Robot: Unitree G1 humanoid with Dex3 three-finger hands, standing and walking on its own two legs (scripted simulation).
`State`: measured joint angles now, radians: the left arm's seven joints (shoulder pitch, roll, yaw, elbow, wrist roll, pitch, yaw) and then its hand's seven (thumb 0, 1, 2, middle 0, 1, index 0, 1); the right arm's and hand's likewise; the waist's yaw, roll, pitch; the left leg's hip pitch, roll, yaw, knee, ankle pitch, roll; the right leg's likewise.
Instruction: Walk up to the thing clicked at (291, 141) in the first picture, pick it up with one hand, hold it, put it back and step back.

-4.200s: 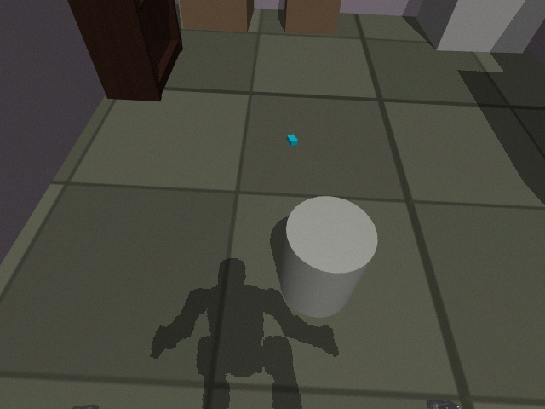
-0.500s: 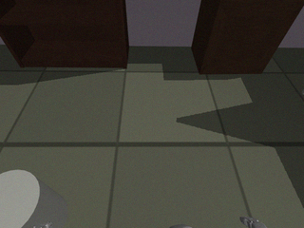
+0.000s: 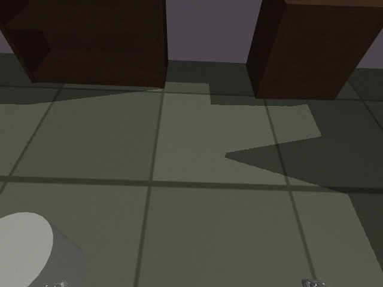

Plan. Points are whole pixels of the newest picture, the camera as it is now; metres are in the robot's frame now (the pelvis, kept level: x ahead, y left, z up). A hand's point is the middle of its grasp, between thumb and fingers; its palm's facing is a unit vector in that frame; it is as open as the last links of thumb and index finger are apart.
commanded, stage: stand
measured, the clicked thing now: out of the picture +0.23 +1.45 -0.77
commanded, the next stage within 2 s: none
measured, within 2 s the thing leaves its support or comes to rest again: neither
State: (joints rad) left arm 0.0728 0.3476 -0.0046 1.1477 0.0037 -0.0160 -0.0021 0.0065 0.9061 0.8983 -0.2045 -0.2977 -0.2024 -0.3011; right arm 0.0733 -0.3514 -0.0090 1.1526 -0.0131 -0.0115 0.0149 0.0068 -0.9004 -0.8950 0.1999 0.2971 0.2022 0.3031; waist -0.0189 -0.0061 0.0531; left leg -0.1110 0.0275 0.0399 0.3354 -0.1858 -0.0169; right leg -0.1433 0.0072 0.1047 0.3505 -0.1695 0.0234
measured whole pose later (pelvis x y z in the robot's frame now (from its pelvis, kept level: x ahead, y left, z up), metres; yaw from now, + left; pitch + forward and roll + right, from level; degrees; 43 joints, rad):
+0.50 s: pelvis +0.00 +0.00 +0.00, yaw +1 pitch -2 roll +0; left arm 0.11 0.35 0.00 1.14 0.00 -0.01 0.00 0.01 0.91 0.90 -0.20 -0.30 -0.20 -0.30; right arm 0.09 -0.35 -0.01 1.15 -0.01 0.00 0.02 0.01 -0.90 -0.90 0.20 0.30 0.20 0.30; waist -0.01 0.00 0.06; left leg -0.11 0.02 0.03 0.33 -0.19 -0.02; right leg -0.13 0.00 0.09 0.34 -0.17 0.02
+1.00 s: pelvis +0.01 +0.00 +0.00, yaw +1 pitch -2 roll +0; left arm 0.11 0.35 0.00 1.13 0.00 -0.01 0.00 0.01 0.91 0.90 -0.20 -0.30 -0.20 -0.30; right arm 0.10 -0.35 -0.01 1.14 -0.01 -0.01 0.01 0.01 -0.90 -0.90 0.20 0.30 0.20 0.30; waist -0.01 0.00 0.06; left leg -0.10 0.02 0.02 0.33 -0.20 -0.01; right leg -0.12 0.00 0.09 0.34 -0.18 0.03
